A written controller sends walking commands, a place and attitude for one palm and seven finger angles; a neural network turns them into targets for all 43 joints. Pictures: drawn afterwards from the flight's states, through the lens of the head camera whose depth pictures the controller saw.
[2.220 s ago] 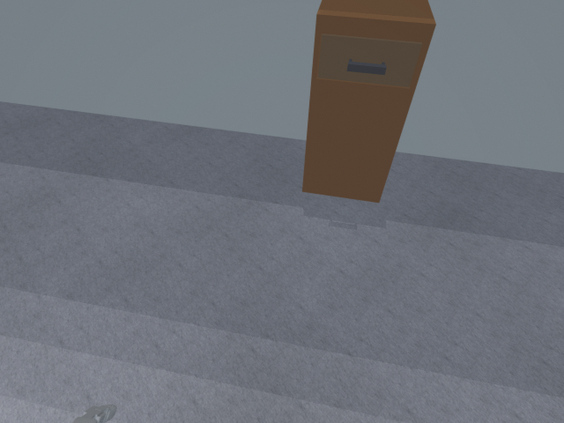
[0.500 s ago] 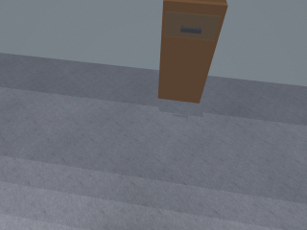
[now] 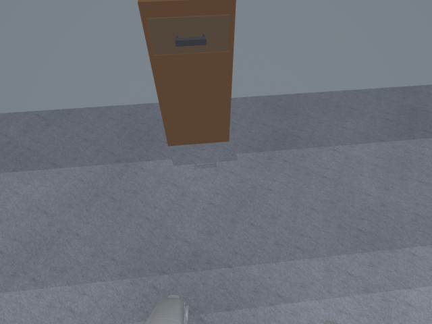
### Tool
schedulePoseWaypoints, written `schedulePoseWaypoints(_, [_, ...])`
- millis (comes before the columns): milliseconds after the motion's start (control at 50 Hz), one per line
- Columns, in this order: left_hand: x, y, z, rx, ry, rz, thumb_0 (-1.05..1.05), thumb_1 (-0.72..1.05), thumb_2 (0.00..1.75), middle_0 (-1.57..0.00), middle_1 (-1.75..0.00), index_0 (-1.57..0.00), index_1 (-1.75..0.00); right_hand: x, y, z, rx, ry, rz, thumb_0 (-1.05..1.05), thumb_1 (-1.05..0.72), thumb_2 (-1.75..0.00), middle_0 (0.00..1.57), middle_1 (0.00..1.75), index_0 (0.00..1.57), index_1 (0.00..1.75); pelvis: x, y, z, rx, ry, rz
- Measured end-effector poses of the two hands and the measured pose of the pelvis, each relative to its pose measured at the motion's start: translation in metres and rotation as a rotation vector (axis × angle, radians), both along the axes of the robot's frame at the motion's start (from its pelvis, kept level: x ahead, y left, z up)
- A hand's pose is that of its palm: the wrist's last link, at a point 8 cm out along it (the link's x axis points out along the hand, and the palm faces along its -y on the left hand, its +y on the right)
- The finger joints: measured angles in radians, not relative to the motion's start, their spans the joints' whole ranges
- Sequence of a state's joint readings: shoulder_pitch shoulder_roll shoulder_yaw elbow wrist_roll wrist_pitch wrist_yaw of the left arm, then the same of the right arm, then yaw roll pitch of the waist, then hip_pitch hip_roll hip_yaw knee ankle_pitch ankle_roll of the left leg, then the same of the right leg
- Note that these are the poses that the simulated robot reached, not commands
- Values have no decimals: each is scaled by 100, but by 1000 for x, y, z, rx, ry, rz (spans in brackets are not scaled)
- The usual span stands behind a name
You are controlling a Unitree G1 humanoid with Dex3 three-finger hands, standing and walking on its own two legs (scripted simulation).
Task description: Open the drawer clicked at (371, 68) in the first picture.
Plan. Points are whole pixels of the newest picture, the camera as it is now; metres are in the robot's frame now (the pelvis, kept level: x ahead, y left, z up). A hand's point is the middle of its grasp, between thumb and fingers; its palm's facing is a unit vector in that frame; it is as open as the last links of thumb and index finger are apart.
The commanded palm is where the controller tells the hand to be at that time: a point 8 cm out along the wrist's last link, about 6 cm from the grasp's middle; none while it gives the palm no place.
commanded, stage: walk to a spot facing it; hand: left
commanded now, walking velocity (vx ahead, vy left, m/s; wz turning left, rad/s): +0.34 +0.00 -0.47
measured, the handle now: (190, 39) +1.21 +0.24 -0.07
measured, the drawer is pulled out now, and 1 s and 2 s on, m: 0.00 0.00 0.00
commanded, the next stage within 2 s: turn to face it in 0.96 s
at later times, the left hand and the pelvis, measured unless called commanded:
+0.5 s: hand (138, 226) +0.36 +0.25 -0.16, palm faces -0.25 -0.95 -0.21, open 7.3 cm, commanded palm none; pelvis +0.20 +0.07 +0.00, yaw -18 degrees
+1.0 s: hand (208, 172) +0.55 +0.08 -0.17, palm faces -0.53 -0.81 -0.24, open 7.2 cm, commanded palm none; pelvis +0.38 -0.05 -0.01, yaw -35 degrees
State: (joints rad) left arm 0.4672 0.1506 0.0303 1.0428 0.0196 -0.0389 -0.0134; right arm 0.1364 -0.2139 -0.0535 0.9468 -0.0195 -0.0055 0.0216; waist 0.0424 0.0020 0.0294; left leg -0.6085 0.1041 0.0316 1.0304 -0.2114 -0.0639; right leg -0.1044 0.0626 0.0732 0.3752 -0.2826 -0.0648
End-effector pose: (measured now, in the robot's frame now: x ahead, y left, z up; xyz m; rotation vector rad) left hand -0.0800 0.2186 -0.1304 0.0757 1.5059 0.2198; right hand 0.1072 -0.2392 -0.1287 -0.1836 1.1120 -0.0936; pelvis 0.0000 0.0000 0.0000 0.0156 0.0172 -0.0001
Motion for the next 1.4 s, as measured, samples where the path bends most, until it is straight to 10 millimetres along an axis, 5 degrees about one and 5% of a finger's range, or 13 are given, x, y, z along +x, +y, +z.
schedulePoseWaypoints(120, [56,31,-9,8,-1,-26,0,91,90,-21,-30,-20,-30,64,29,3,0,-49,-5,1,-91,-90,20,30,20,29,49,24,-6,-19,10,-46])
schedulePoseWaypoints(220, [123,72,-35,4,-4,-75,0,91,90,-20,-30,-20,-30,117,56,-2,-28,-132,-38,1,-91,-90,20,30,20,30,99,53,-25,-29,5,-113])
schedulePoseWaypoints(300, [209,99,-38,9,-62,-186,1,91,90,-20,-30,-20,-30,109,66,5,-38,-124,-140,0,-91,-90,21,30,21,30,129,64,-19,-25,-22,-193])
schedulePoseWaypoints(400, [337,104,-19,12,-237,-309,1,92,90,-20,-30,-20,-30,62,70,7,-60,20,-304,0,-92,-90,21,30,21,30,165,70,-5,-32,-24,-252])
schedulePoseWaypoints(480, [423,86,-7,-1,-336,-397,0,92,90,-19,-30,-19,-30,22,72,5,-63,162,-411,0,-93,-90,21,30,20,30,196,70,-2,-23,-17,-303])
schedulePoseWaypoints(580, [506,38,-2,-44,-376,-520,0,92,90,-19,-30,-19,-30,-11,88,0,-21,317,-530,0,-92,-90,20,30,20,29,235,59,-4,-17,-13,-365])
schedulePoseWaypoints(740, [615,-78,-20,-124,-418,-712,0,92,90,-20,-30,-19,-30,-14,106,-18,116,505,-685,1,-91,-90,20,30,20,29,301,8,-26,-16,-4,-461])
schedulePoseWaypoints(800, [636,-105,-28,-128,-446,-729,0,91,90,-20,-30,-20,-30,11,89,-30,148,503,-719,1,-91,-90,20,30,20,29,321,-15,-34,-8,-19,-500])
schedulePoseWaypoints(860, [639,-112,-24,-112,-397,-727,0,91,90,-20,-30,-20,-30,62,53,-31,120,384,-731,1,-91,-90,21,30,20,29,339,-29,-26,-15,-37,-532])
schedulePoseWaypoints(980, [650,-96,-7,-25,-310,-735,-1,94,90,-20,-30,-20,-30,181,-26,-18,36,79,-699,1,-91,-90,20,30,20,29,377,-46,-10,-16,-20,-594])
schedulePoseWaypoints(1100, [671,-79,-2,11,-255,-718,0,93,90,-20,-30,-20,-30,271,-69,-1,-12,-68,-654,0,-91,-90,20,30,20,29,419,-53,-6,-19,2,-643])
schedulePoseWaypoints(1260, [702,-70,-33,-21,-174,-652,0,91,90,-20,-30,-20,-30,353,-74,2,-62,-68,-595,0,-91,-90,20,30,20,29,490,-56,-17,-56,-1,-621])
schedulePoseWaypoints(1400, [732,-85,-36,-77,-145,-647,0,91,90,-20,-30,-20,-30,357,-39,5,-33,42,-622,0,-92,-90,21,30,20,30,520,-49,-7,-61,-24,-601])
